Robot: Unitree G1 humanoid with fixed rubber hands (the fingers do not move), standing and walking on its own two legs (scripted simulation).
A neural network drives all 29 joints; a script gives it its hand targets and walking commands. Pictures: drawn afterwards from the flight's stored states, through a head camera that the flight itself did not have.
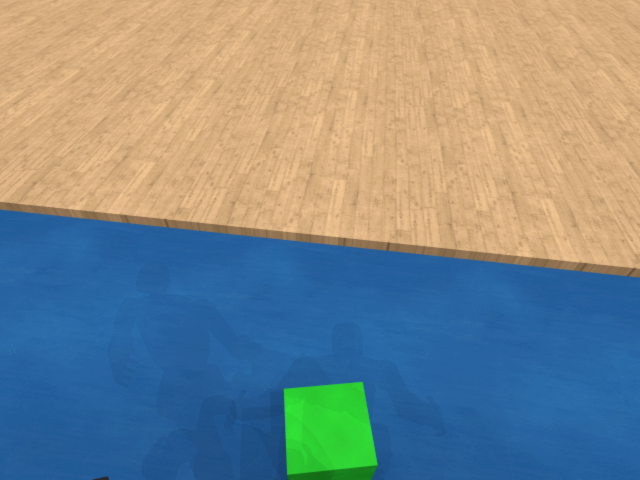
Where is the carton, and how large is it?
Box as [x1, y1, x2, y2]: [284, 382, 377, 479]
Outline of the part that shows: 362,382 284,389 286,459 288,479 371,478 377,464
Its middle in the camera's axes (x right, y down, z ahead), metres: +0.02 +0.53 +1.05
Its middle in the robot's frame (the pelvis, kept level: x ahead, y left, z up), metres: +0.39 -0.01 -0.66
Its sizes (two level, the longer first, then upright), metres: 0.210 0.200 0.250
